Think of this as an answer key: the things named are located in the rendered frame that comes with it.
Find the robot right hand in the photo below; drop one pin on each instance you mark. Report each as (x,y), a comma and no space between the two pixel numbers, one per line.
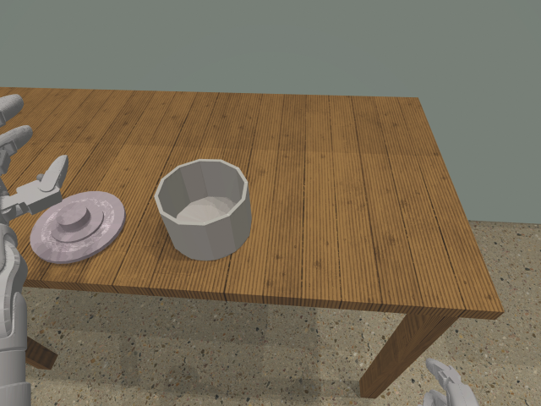
(457,394)

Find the table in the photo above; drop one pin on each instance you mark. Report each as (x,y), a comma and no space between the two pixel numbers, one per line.
(352,206)

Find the knob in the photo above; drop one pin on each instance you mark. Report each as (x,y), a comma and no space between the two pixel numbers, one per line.
(73,216)

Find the robot left hand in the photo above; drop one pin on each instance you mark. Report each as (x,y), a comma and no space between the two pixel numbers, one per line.
(35,196)

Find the left robot forearm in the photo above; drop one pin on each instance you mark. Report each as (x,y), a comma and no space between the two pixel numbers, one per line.
(14,390)

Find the pot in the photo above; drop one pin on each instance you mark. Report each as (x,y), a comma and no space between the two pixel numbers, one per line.
(205,207)

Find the lid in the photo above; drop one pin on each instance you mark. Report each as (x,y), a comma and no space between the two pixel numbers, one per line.
(54,244)

